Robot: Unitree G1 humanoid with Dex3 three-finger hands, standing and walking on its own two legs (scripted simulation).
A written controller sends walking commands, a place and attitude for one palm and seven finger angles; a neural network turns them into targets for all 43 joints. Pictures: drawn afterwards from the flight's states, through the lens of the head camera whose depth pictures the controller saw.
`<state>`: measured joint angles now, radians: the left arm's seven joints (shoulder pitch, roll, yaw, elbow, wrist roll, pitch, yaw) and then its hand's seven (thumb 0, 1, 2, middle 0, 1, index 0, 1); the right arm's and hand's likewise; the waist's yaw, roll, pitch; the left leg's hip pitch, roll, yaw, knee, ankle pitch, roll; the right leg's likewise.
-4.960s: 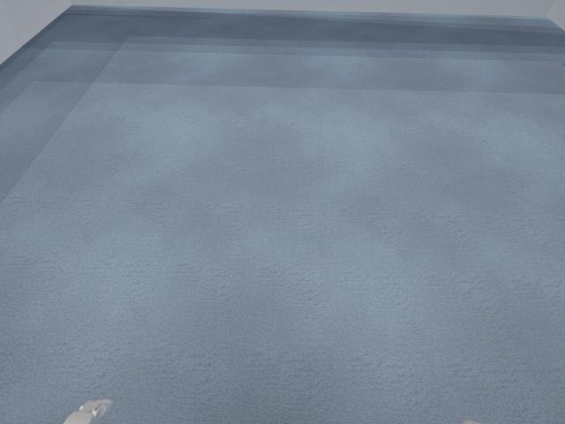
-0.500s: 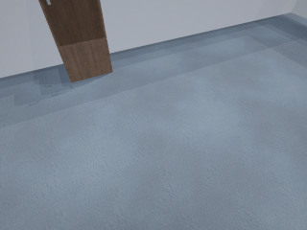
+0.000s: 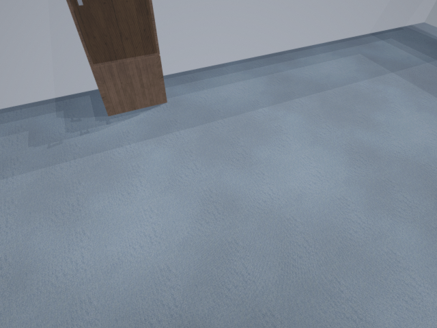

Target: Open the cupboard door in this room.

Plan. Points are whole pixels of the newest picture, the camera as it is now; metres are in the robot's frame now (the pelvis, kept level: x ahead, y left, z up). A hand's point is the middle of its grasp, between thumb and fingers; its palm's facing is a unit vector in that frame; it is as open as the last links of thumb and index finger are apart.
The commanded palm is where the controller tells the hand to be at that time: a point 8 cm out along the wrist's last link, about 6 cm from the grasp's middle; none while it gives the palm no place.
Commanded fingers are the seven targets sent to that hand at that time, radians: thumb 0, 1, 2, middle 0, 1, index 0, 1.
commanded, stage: turn or walk to find it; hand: left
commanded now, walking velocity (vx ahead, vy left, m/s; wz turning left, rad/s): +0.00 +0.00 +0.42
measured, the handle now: out of the picture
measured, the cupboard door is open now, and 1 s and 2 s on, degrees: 0 0 0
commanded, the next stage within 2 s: stand and wait in 0.06 s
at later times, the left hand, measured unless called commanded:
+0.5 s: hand out of the picture +0.02 +0.18 -0.18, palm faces +0.15 -0.97 -0.21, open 7.4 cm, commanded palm none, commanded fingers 0.00 0.90 0.90 -0.20 -0.30 -0.20 -0.30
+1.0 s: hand out of the picture +0.05 +0.20 -0.15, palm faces +0.31 -0.91 -0.28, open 7.4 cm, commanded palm none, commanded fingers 0.00 0.90 0.90 -0.20 -0.30 -0.20 -0.30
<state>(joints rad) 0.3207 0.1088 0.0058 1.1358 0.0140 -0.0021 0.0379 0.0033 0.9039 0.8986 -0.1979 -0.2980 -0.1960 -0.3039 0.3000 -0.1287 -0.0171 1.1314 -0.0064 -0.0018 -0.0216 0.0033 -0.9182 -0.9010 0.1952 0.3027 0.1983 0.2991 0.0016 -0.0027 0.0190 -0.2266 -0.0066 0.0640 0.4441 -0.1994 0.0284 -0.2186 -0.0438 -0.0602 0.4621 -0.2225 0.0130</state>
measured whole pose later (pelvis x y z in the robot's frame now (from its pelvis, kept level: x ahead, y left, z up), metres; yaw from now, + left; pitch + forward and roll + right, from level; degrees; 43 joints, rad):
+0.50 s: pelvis +0.01 +0.00 -0.01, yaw +6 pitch +0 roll -1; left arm 0.24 0.16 0.04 1.05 0.02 0.01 0.03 0.00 0.90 0.90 -0.20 -0.30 -0.20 -0.30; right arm 0.25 -0.18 -0.03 1.05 -0.02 0.03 0.00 0.00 -0.92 -0.90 0.20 0.30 0.20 0.30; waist 0.00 0.01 0.04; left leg -0.33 -0.03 -0.03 0.59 -0.26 0.02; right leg -0.25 -0.07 -0.16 0.55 -0.29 0.01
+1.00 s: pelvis -0.01 -0.04 -0.01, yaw +18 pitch +1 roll +0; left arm 0.11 0.21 0.05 0.90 0.01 0.02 0.02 0.00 0.90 0.90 -0.20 -0.30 -0.20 -0.30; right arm 0.24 -0.22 -0.07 0.95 -0.02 0.04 0.01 0.00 -0.91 -0.90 0.20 0.30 0.20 0.30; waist -0.04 0.04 0.05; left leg -0.36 -0.08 -0.14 0.47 -0.13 0.00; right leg -0.27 -0.02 0.00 0.60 -0.37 0.05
